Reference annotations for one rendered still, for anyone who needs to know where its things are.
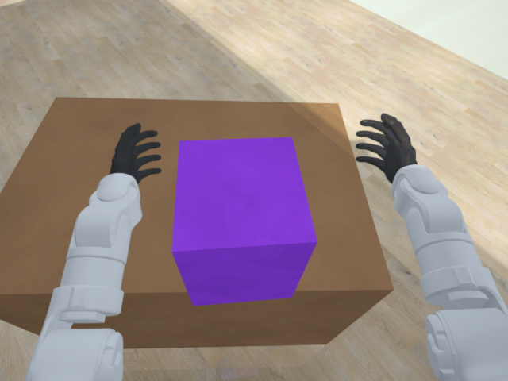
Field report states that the pedestal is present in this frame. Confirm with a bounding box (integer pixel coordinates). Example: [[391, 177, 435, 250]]
[[0, 97, 394, 349]]

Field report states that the carton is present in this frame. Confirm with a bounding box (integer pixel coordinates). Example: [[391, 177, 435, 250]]
[[171, 137, 318, 306]]

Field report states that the robot left hand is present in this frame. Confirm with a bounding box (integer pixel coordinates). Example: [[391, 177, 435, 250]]
[[110, 123, 162, 184]]

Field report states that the left robot upper arm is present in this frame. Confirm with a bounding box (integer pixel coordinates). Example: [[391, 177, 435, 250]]
[[29, 329, 124, 381]]

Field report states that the right robot forearm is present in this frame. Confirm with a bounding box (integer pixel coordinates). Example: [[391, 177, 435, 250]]
[[391, 164, 508, 318]]

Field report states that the robot right hand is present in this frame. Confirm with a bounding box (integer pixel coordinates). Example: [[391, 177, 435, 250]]
[[356, 113, 418, 184]]

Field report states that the right robot upper arm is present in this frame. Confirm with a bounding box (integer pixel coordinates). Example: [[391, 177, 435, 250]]
[[425, 308, 508, 381]]

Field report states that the left robot forearm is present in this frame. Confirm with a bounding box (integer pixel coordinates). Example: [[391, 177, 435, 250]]
[[25, 173, 142, 381]]

